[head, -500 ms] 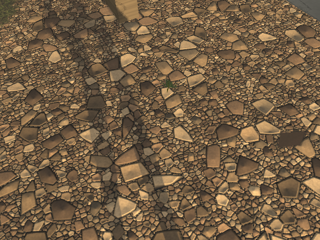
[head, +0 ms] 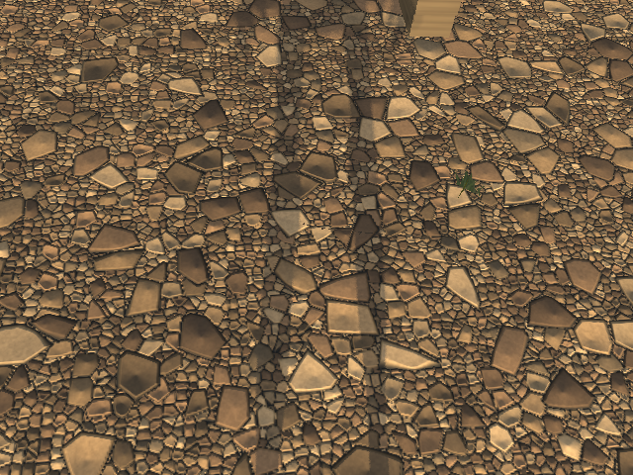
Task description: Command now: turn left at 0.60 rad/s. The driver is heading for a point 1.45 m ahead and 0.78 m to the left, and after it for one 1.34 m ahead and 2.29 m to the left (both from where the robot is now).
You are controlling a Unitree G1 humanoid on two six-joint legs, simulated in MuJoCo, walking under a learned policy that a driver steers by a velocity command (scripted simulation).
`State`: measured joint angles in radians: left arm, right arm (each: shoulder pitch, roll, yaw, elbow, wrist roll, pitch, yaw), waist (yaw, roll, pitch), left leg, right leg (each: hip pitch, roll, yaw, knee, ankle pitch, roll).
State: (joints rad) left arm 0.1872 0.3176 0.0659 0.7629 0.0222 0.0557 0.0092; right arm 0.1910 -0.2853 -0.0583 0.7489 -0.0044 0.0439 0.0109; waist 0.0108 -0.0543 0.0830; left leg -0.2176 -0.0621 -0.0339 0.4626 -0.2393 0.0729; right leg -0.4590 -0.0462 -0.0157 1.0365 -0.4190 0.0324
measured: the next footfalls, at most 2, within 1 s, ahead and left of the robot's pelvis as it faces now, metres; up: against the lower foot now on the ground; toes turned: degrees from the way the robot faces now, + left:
right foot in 0.40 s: +0.14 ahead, -0.11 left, +0.00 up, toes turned +18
left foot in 0.86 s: +0.31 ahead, +0.20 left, +0.00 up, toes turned +37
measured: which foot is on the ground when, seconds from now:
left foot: down 0.00-0.40, up 0.42-0.84, down 0.86-1.00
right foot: up 0.00-0.38, down 0.40-0.86, up 0.88-1.00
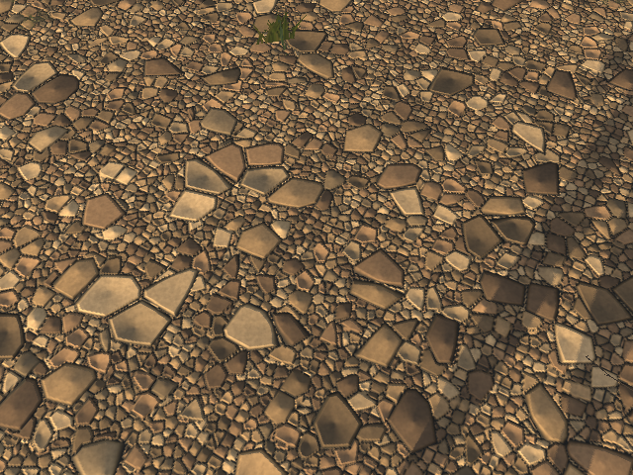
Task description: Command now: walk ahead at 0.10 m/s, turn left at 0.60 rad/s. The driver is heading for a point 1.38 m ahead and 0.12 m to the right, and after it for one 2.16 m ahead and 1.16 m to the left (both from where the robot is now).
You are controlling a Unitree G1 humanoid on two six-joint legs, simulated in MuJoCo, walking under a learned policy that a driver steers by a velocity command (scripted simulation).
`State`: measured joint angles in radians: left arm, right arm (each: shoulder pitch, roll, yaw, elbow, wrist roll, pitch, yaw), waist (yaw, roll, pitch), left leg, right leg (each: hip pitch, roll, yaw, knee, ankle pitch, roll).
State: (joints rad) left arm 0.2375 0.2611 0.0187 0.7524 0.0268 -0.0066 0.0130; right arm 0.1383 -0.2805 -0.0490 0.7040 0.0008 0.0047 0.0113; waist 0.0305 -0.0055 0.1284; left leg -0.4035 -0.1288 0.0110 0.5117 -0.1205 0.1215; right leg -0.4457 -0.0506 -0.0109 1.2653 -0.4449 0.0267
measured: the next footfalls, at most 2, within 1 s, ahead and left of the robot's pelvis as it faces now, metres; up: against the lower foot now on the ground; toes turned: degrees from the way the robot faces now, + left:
right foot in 0.48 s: +0.14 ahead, -0.14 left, +0.00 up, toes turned +12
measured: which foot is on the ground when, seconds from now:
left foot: down 0.00-1.00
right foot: up 0.00-0.46, down 0.48-1.00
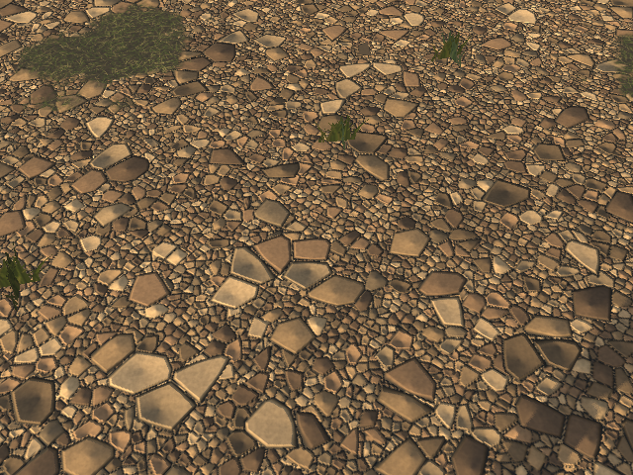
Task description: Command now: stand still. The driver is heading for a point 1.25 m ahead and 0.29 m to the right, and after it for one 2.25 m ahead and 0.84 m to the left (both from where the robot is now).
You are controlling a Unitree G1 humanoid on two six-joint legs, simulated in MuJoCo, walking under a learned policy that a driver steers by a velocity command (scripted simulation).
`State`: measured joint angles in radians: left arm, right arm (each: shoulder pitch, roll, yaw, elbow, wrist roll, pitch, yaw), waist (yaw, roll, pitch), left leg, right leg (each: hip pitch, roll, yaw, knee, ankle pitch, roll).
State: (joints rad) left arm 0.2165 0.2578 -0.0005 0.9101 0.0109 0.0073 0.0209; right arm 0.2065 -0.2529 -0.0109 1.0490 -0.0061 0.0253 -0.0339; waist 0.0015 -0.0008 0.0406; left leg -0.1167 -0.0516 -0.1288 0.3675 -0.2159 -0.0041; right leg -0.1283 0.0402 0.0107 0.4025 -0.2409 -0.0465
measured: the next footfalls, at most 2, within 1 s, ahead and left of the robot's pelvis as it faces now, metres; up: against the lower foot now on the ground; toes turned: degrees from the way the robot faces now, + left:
right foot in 0.82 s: +0.42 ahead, -0.04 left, +0.00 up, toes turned -4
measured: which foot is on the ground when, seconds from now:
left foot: down 0.00-0.84, up 0.86-1.00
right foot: down 0.00-0.38, up 0.40-0.80, down 0.82-1.00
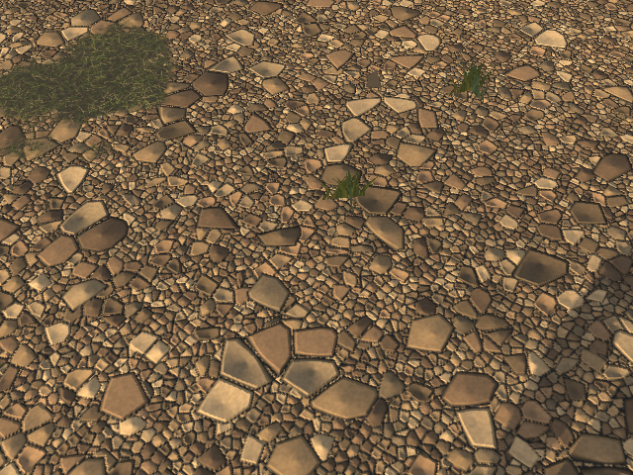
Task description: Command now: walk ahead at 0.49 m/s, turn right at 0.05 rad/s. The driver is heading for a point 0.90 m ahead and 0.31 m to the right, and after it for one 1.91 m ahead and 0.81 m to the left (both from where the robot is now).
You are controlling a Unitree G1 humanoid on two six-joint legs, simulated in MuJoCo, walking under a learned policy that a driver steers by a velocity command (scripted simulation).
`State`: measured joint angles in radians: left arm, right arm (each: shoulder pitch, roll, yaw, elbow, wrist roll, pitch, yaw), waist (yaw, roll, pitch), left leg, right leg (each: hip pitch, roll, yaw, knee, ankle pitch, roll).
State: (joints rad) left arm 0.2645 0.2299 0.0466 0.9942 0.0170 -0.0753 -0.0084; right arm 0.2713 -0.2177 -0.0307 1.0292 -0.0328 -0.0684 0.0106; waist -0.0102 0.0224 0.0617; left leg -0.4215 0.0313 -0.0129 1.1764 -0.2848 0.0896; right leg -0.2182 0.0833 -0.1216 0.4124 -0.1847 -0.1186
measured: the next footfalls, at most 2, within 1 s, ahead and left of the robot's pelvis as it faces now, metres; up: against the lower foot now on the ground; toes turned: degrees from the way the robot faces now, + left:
left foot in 0.36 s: +0.39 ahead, +0.10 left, +0.00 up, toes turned -8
right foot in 0.90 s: +0.57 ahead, -0.18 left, +0.00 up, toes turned -33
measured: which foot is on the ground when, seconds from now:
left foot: up 0.00-0.34, down 0.36-0.88, up 0.90-1.00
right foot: down 0.00-0.38, up 0.40-0.88, down 0.90-1.00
